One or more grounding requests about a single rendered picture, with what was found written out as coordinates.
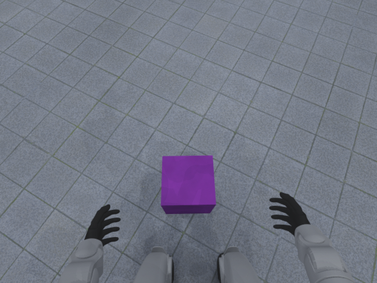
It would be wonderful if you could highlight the right robot forearm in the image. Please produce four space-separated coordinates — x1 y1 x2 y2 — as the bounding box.
295 224 355 283

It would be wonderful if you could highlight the robot right thigh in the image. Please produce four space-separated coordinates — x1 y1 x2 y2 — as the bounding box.
219 252 261 283

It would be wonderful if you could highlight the robot right hand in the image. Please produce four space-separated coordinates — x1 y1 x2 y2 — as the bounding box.
269 192 310 236

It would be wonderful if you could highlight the robot left hand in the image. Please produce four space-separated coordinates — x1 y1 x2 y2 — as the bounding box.
84 204 121 246

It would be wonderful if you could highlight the carton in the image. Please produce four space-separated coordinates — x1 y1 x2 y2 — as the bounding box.
161 156 216 214

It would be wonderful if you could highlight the left robot forearm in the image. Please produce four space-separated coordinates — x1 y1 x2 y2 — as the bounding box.
58 238 104 283

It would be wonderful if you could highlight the right robot shin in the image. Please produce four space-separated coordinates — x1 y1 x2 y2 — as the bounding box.
223 246 240 255

